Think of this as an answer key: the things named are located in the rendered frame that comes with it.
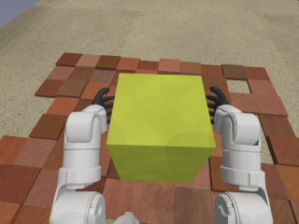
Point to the left robot forearm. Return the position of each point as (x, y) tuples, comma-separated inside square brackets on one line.
[(82, 136)]

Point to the left robot upper arm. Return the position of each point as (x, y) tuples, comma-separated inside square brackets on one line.
[(79, 207)]

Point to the robot left hand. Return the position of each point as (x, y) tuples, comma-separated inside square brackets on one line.
[(99, 100)]

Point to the robot left shin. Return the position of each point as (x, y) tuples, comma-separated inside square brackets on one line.
[(129, 214)]

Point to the robot right hand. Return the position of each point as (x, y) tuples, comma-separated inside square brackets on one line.
[(218, 101)]

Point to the right robot upper arm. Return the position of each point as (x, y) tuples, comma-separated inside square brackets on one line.
[(241, 208)]

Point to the robot left thigh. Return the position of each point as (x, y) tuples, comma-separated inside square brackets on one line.
[(126, 219)]

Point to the right robot forearm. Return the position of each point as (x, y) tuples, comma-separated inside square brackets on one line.
[(241, 144)]

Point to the carton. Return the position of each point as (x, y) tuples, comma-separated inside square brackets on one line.
[(160, 129)]

